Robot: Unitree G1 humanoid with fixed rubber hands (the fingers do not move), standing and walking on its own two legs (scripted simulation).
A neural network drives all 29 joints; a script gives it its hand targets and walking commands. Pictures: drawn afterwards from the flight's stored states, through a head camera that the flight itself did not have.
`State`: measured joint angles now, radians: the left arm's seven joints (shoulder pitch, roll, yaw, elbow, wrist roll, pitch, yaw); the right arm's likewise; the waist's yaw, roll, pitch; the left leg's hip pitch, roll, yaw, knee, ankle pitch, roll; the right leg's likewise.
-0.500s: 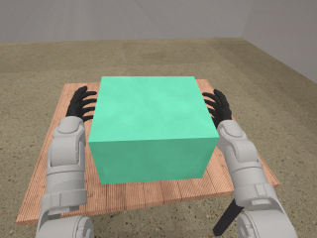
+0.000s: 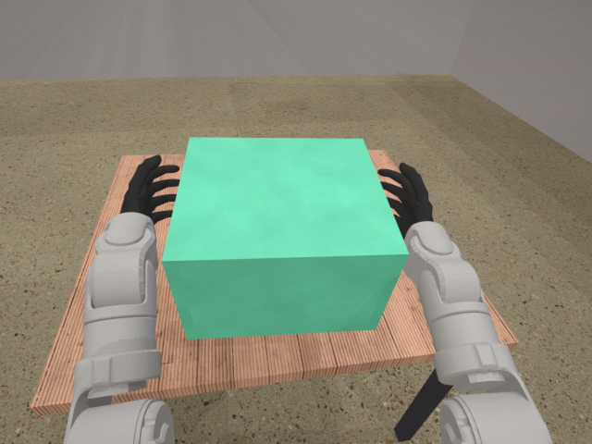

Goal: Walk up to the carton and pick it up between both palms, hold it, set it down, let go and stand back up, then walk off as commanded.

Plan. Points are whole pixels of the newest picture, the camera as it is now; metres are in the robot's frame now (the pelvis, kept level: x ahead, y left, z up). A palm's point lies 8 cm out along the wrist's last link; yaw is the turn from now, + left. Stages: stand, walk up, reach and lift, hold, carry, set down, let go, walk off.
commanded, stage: hold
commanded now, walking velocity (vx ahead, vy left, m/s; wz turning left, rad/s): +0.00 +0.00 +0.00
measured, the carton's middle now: (281, 232) +0.39 +0.01 +0.12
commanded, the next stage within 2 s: none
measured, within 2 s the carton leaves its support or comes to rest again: neither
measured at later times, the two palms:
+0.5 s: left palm (140, 215) +0.36 +0.19 +0.17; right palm (409, 220) +0.36 -0.17 +0.17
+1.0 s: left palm (148, 213) +0.36 +0.18 +0.17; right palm (416, 222) +0.36 -0.18 +0.17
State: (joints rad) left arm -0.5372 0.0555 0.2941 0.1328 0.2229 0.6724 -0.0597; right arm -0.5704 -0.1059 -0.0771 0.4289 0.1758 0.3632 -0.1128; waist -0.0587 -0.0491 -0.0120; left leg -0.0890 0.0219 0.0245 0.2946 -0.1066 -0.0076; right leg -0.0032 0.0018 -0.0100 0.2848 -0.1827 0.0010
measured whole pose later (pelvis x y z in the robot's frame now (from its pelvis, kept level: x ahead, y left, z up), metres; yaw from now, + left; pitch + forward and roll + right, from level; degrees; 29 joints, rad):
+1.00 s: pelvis +0.01 +0.00 +0.00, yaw -1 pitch -6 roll +0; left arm -0.54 0.04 0.30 0.14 0.22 0.68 -0.06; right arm -0.58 -0.12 -0.07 0.45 0.18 0.36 -0.11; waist -0.06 -0.04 -0.01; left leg -0.08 0.02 0.03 0.29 -0.12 0.00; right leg 0.00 0.00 0.00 0.28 -0.18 0.01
